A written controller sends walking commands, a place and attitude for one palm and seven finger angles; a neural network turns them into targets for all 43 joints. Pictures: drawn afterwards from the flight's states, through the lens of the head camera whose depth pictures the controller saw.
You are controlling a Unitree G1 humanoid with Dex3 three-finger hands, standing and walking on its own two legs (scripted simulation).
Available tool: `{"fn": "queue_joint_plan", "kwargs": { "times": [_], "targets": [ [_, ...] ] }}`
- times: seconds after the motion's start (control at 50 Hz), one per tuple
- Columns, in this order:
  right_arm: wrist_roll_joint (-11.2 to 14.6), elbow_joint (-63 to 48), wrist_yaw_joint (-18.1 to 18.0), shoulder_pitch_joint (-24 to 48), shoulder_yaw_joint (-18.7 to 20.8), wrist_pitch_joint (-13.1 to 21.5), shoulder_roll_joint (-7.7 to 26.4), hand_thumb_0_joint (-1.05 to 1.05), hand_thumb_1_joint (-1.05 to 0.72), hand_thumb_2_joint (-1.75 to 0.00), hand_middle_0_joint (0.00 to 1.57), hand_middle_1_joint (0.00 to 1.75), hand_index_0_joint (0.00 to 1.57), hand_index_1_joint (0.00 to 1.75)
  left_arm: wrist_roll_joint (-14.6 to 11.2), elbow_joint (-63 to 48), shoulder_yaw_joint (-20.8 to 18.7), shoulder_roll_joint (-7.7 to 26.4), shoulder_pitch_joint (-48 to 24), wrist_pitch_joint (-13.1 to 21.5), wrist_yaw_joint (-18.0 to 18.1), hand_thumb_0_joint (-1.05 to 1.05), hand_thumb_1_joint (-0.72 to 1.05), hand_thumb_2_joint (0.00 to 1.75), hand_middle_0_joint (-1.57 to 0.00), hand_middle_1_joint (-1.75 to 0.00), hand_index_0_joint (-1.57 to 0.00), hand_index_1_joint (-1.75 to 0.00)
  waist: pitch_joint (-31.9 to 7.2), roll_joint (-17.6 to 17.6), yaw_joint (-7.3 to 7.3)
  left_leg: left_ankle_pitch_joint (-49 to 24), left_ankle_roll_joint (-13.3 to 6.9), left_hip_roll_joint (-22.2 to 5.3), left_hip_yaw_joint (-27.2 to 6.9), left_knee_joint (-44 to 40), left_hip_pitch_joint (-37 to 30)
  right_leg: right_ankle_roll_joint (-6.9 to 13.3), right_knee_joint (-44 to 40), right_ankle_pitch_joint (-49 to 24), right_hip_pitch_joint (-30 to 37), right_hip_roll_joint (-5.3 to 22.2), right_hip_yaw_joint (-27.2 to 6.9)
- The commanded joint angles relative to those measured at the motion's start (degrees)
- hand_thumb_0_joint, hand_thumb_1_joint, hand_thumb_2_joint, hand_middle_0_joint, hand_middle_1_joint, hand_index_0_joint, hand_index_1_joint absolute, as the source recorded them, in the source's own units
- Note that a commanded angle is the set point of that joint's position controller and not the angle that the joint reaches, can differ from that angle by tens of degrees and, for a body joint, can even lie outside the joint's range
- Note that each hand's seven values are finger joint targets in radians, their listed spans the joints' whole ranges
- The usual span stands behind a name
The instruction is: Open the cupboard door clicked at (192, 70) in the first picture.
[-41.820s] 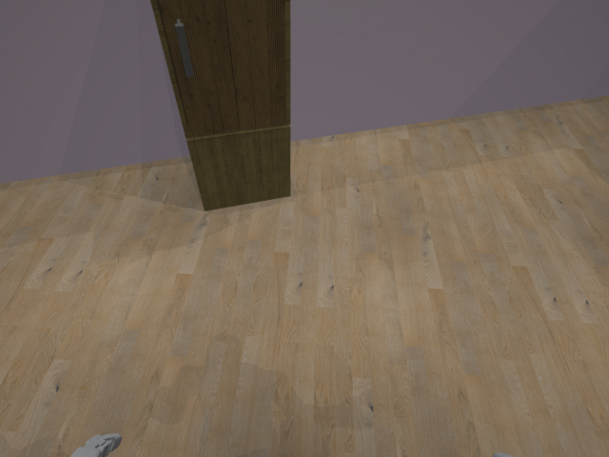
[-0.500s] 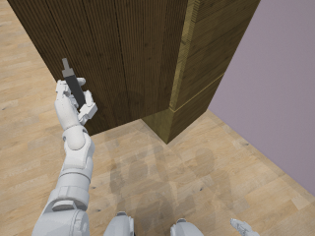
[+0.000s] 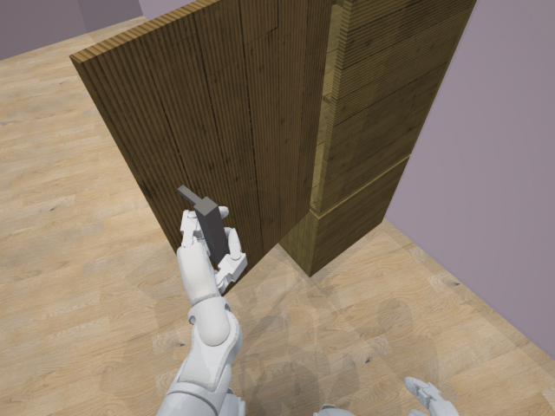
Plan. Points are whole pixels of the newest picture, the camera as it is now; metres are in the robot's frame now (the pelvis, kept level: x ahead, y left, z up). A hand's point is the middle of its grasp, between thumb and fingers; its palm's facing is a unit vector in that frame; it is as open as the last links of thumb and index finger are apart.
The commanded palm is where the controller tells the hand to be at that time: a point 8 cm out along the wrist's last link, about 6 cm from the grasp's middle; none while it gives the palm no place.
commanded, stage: open thumb and fingers to let go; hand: left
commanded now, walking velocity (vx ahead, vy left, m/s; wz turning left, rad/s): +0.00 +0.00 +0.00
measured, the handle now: (205, 228) +0.38 +0.12 +0.05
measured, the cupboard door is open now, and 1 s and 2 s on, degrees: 100 98 100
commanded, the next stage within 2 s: slide the hand sideways off the handle in 0.80 s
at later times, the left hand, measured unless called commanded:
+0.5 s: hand (230, 248) +0.35 +0.08 +0.04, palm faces +0.36 -0.93 +0.00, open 12.5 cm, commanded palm +0.31 +0.13 +0.04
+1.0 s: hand (223, 257) +0.34 +0.09 +0.04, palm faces +0.11 -0.99 -0.07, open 15.4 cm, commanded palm +0.31 +0.13 +0.04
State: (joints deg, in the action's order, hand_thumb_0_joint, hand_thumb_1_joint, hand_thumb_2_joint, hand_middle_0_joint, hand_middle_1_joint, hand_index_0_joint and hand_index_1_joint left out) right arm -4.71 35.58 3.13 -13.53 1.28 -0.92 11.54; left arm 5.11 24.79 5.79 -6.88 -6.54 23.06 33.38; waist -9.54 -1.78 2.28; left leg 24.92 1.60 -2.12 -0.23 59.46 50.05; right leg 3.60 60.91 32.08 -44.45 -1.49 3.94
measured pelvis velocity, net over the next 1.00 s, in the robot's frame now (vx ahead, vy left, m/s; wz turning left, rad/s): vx -0.01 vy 0.02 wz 0.00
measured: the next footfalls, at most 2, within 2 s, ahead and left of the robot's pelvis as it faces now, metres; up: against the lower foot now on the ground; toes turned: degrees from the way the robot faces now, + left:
none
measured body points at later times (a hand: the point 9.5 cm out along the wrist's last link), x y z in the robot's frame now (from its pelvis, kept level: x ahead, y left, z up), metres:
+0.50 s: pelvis -0.01 -0.01 +0.00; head +0.05 -0.02 +0.45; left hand +0.32 +0.13 +0.04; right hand +0.13 -0.24 -0.13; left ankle +0.04 +0.14 -0.66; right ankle -0.02 -0.08 -0.66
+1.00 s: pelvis -0.01 +0.02 +0.00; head +0.05 +0.02 +0.44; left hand +0.32 +0.14 +0.04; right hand +0.13 -0.20 -0.12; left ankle +0.04 +0.14 -0.66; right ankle -0.02 -0.08 -0.66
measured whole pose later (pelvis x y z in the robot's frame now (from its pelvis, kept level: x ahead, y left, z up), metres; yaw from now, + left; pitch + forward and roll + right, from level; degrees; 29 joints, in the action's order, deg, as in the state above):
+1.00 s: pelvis -0.01 +0.02 +0.00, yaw +0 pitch +16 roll -1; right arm -3.8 35.3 2.1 -12.2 0.2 -2.7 10.2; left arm 5.3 28.8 6.7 0.0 -11.0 26.7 20.1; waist -9.2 -1.3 1.8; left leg 24.7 -0.3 -1.2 0.2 61.3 52.5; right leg 1.9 61.8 31.4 -46.3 -0.6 3.5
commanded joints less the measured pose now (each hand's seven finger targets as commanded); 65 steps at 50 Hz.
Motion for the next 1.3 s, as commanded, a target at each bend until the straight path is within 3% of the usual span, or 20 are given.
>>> {"fn": "queue_joint_plan", "kwargs": {
  "times": [0.0, 0.08, 0.18, 0.36, 0.52, 0.68, 0.76, 0.82, 0.88, 0.9, 0.92, 0.94, 0.98, 1.0, 1.02, 1.06, 1.1, 1.16, 1.22, 1.28],
  "targets": [
    [-0.72, -5.52, -1.9, 3.12, 1.62, 2.34, 4.24, 0.0, -0.9, -0.9, 0.2, 0.3, 0.2, 0.3, 3.71, -9.43, -1.71, 3.8, -22.98, 4.91, 2.29, 0.0, 0.76, 0.84, -0.39, -1.34, -0.39, -1.34, -13.81, 6.15, 1.67, -7.77, -2.65, 2.36, 0.02, -2.3, -8.36, -3.72, -11.85, -19.29, 4.05, 2.57, -6.21],
    [-0.43, -5.63, -2.07, 3.67, 1.92, 2.43, 4.04, 0.0, -0.9, -0.9, 0.2, 0.3, 0.2, 0.3, 2.39, -8.87, -1.26, 2.58, -21.87, 5.1, 1.25, 0.0, 0.48, 0.72, -0.37, -1.3, -0.37, -1.3, -18.92, 5.09, 0.65, -9.19, -2.44, 2.5, 0.49, -2.29, -9.52, -3.72, -11.35, -22.52, 6.76, 2.78, -6.22],
    [-0.02, -5.43, -2.59, 3.6, 1.63, 2.13, 4.25, 0.0, -0.9, -0.9, 0.2, 0.3, 0.2, 0.3, -1.05, -8.06, -1.63, 2.82, -22.63, 4.38, -0.65, 0.0, 0.13, 0.57, -0.35, -1.27, -0.35, -1.27, -19.2, 7.08, 1.02, -9.51, -2.34, 2.62, 0.24, -2.7, -8.82, -4.67, -12.43, -26.32, 9.59, 3.44, -7.38],
    [-0.15, -5.7, -2.21, 2.44, 1.66, 1.56, 4.43, 0.0, -0.9, -0.9, 0.2, 0.3, 0.2, 0.3, -0.96, -7.09, -3.79, 4.64, -18.55, 5.46, -1.64, 0.0, -0.5, 0.3, -0.3, -1.2, -0.3, -1.2, -17.51, 8.49, -0.27, -11.11, -2.2, 2.8, -0.19, -3.02, -7.37, -4.96, -12.01, -31.97, 11.64, 3.97, -7.74],
    [-0.06, -5.36, -2.35, 3.07, 1.71, 1.19, 4.57, 0.0, -0.9, -0.9, 0.2, 0.3, 0.2, 0.3, -1.69, -5.73, -5.3, 5.68, -20.45, 6.46, -1.47, 0.0, -0.5, 0.3, -0.25, -0.9, -0.25, -0.9, -15.73, 6.87, -0.17, -8.5, -2.26, 2.83, 0.21, -3.4, -7.81, -4.4, -12.97, -24.25, 8.76, 3.45, -7.25],
    [-0.24, -5.7, -1.98, 2.41, 2.01, 0.83, 4.91, 0.0, -0.9, -0.9, 0.2, 0.3, 0.2, 0.3, -1.5, -5.04, -4.25, 3.91, -19.22, 5.58, -0.89, 0.0, -0.5, 0.3, -0.18, -0.5, -0.18, -0.5, -18.37, 5.91, -0.53, -12.49, -2.27, 2.42, 0.47, -3.76, -10.39, -3.37, -10.45, -26.2, 7.77, 1.84, -4.09],
    [-0.24, -5.83, -1.95, 2.4, 2.0, 0.61, 5.1, 0.0, -0.9, -0.9, 0.2, 0.3, 0.2, 0.3, -1.05, -5.04, -4.62, 4.26, -20.78, 4.98, -0.05, 0.0, -0.5, 0.3, -0.15, -0.3, -0.15, -0.3, -17.08, 5.93, -0.3, -12.52, -2.28, 2.11, 0.25, -3.81, -10.81, -2.87, -10.33, -23.52, 6.21, 1.18, -3.36],
    [-0.06, -6.23, -1.55, 2.78, 1.94, 0.73, 4.73, 0.0, -0.9, -0.9, 0.2, 0.3, 0.2, 0.3, -1.15, -6.75, -1.93, 0.83, -20.27, 4.77, 0.33, 0.0, -0.5, 0.3, -0.15, -0.3, -0.15, -0.3, -17.97, 3.51, -0.65, -13.55, -1.96, 1.99, 0.23, -4.25, -12.87, -2.38, -9.64, -22.78, 5.31, 0.68, -2.26],
    [-0.07, -6.25, -1.45, 3.12, 1.71, 0.71, 4.91, 0.0, -0.9, -0.9, 0.2, 0.3, 0.2, 0.3, -1.01, -5.66, -1.18, -0.09, -21.4, 3.77, 0.96, 0.0, -0.5, 0.3, -0.15, -0.3, -0.15, -0.3, -16.6, 4.45, -0.09, -12.69, -1.93, 1.71, -0.4, -4.55, -12.81, -2.2, -9.36, -20.0, 3.48, 0.25, -1.27],
    [0.39, -5.37, -1.39, 0.08, 1.97, -0.02, 7.25, 0.0, -0.9, -0.9, 0.2, 0.3, 0.2, 0.3, 6.63, -6.29, 12.09, 4.83, -19.95, 5.74, -11.49, 0.0, -0.5, 0.3, -0.15, -0.3, -0.15, -0.3, -14.73, 6.37, 5.76, -12.38, -2.99, 1.69, -0.59, -3.16, -14.72, -2.45, -9.24, -23.52, 1.0, 0.7, -3.12],
    [0.9, -6.42, -1.69, -0.91, 2.44, -0.09, 6.86, 0.0, -0.9, -0.9, 0.2, 0.3, 0.2, 0.3, 4.52, -9.12, 6.75, 9.37, -23.09, 8.3, -17.8, 0.0, -0.5, 0.3, -0.15, -0.3, -0.15, -0.3, -17.45, 4.64, 3.85, -13.62, -3.22, 1.7, -0.84, -2.73, -15.04, -1.99, -8.7, -25.59, 1.95, 1.17, -3.31],
    [1.0, -7.05, -2.05, -0.9, 2.48, -0.24, 7.13, 0.0, -0.9, -0.9, 0.2, 0.3, 0.2, 0.3, 3.82, -10.62, 6.04, 11.29, -22.79, 9.79, -21.81, 0.0, -0.5, 0.3, -0.15, -0.3, -0.15, -0.3, -20.22, 2.23, 2.39, -14.87, -3.15, 1.9, -0.96, -2.95, -16.92, -1.65, -7.85, -26.91, 2.84, 1.06, -3.51],
    [2.23, -8.29, -2.32, -0.37, 2.15, -0.27, 7.11, 0.0, -0.9, -0.9, 0.2, 0.3, 0.2, 0.3, 0.74, -12.09, 8.41, 10.06, -22.15, 10.24, -29.11, 0.0, -0.5, 0.3, -0.15, -0.3, -0.15, -0.3, -20.66, -1.3, 2.62, -15.16, -2.87, 1.82, -1.48, -3.28, -20.69, -1.5, -7.88, -24.99, 0.53, 0.84, -3.02],
    [3.08, -8.71, -2.48, -0.22, 1.9, -0.06, 7.07, 0.0, -0.9, -0.9, 0.2, 0.3, 0.2, 0.3, -2.42, -11.2, 9.68, 7.78, -21.83, 9.49, -32.33, 0.0, -0.5, 0.3, -0.15, -0.3, -0.15, -0.3, -18.77, -0.69, 3.25, -13.92, -2.83, 1.65, -1.94, -3.9, -21.74, -1.53, -8.66, -22.73, -0.49, 0.56, -2.37],
    [3.73, -9.43, -2.75, 0.35, 1.65, 0.25, 7.18, 0.0, -0.9, -0.9, 0.2, 0.3, 0.2, 0.3, -6.55, -11.69, 8.37, 6.75, -21.34, 8.61, -34.01, 0.0, -0.5, 0.3, -0.15, -0.3, -0.15, -0.3, -17.68, -0.13, 2.48, -12.13, -2.56, 1.54, -2.14, -4.89, -21.84, -1.56, -9.55, -20.2, -0.17, 0.26, -1.84],
    [4.9, -10.39, -3.08, 1.76, 1.06, 0.82, 7.29, 0.0, -0.9, -0.9, 0.2, 0.3, 0.2, 0.3, -13.01, -11.79, 6.91, 3.94, -19.2, 5.8, -34.73, 0.0, -0.5, 0.3, -0.15, -0.3, -0.15, -0.3, -15.66, 0.76, 1.49, -10.33, -2.14, 1.29, -2.8, -7.13, -22.46, -1.45, -10.77, -16.65, 0.36, -0.26, -0.59],
    [5.18, -10.65, -3.07, 1.9, 1.03, 1.18, 7.51, 0.0, -0.9, -0.9, 0.2, 0.3, 0.2, 0.3, -15.37, -10.47, 4.49, 3.59, -15.95, 3.83, -33.03, 0.0, -0.5, 0.3, -0.15, -0.3, -0.15, -0.3, -13.1, 4.67, 0.76, -8.87, -1.98, 1.08, -3.09, -8.27, -20.55, -1.83, -11.06, -15.24, 0.61, -0.43, 0.44],
    [4.24, -11.67, -2.26, 1.44, 1.23, 1.47, 7.82, 0.0, -0.9, -0.9, 0.2, 0.3, 0.2, 0.3, -11.83, -12.26, 1.43, 7.69, -11.37, 4.82, -29.1, 0.0, -0.5, 0.3, -0.15, -0.3, -0.15, -0.3, -13.87, 6.35, -1.25, -10.33, -2.23, 1.33, -2.61, -7.46, -17.33, -1.83, -9.11, -15.82, 1.46, -0.08, -0.04],
    [3.4, -12.36, -0.56, 1.28, 1.58, 1.25, 7.21, 0.0, -0.9, -0.9, 0.2, 0.3, 0.2, 0.3, -5.68, -15.13, 3.98, 7.71, -8.24, 7.55, -27.07, 0.0, -0.5, 0.3, -0.15, -0.3, -0.15, -0.3, -13.67, 2.85, -1.04, -11.71, -2.25, 1.28, -2.28, -5.53, -16.83, -1.59, -6.65, -16.38, -1.5, 0.31, -0.42],
    [3.2, -13.71, 0.14, 1.95, 1.78, 0.65, 7.34, 0.0, -0.9, -0.9, 0.2, 0.3, 0.2, 0.3, -3.65, -17.51, 4.12, 9.01, -6.17, 8.25, -26.96, 0.0, -0.5, 0.3, -0.15, -0.3, -0.15, -0.3, -14.18, 1.5, -1.34, -9.1, -2.28, 1.42, -2.21, -4.94, -15.86, -1.3, -6.17, -14.25, -1.96, 0.33, -0.91]
  ]
}}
